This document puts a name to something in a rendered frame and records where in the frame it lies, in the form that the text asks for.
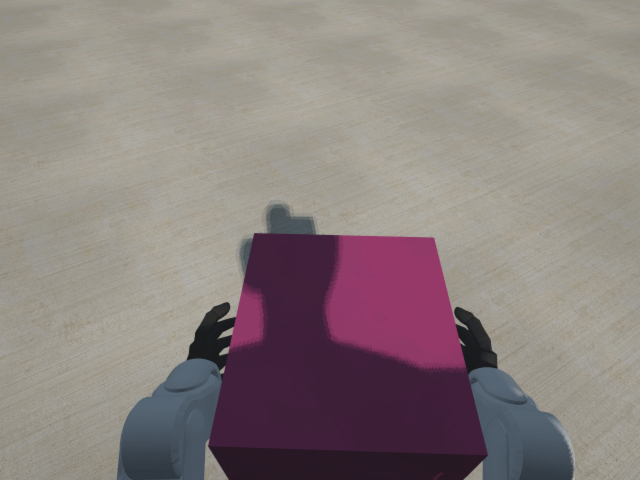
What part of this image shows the robot right hand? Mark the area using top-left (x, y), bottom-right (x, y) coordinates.
top-left (454, 307), bottom-right (498, 375)

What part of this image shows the carton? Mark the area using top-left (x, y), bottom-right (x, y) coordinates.
top-left (208, 233), bottom-right (488, 480)

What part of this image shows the robot right forearm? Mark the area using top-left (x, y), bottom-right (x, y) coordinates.
top-left (468, 367), bottom-right (575, 480)

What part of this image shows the robot left hand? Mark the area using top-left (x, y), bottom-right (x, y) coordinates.
top-left (186, 302), bottom-right (236, 380)

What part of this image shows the robot left forearm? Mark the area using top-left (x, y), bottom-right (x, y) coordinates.
top-left (117, 358), bottom-right (222, 480)

